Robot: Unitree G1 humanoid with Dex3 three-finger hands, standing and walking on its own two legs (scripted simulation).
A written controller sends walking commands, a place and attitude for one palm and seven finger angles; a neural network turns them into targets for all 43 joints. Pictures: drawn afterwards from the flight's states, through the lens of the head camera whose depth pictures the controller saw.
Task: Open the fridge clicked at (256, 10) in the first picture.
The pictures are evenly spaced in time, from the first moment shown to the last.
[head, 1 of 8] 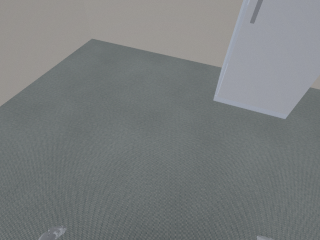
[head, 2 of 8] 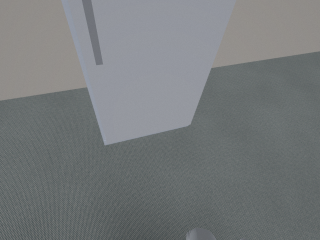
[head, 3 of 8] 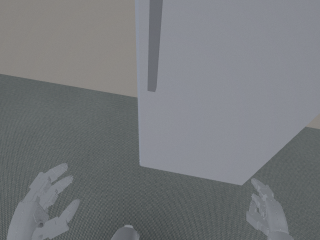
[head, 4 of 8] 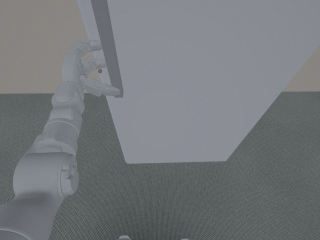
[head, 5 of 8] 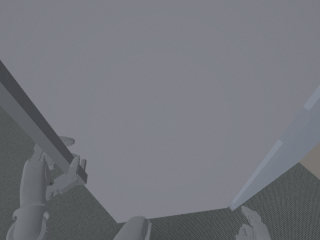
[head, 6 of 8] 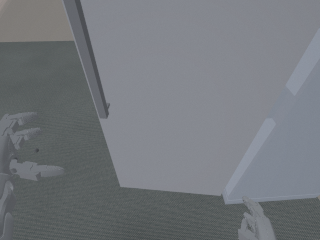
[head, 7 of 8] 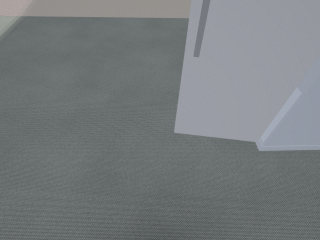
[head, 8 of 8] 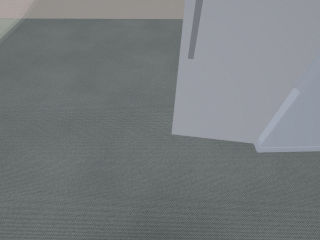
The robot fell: no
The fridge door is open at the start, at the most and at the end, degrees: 0 96 81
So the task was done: yes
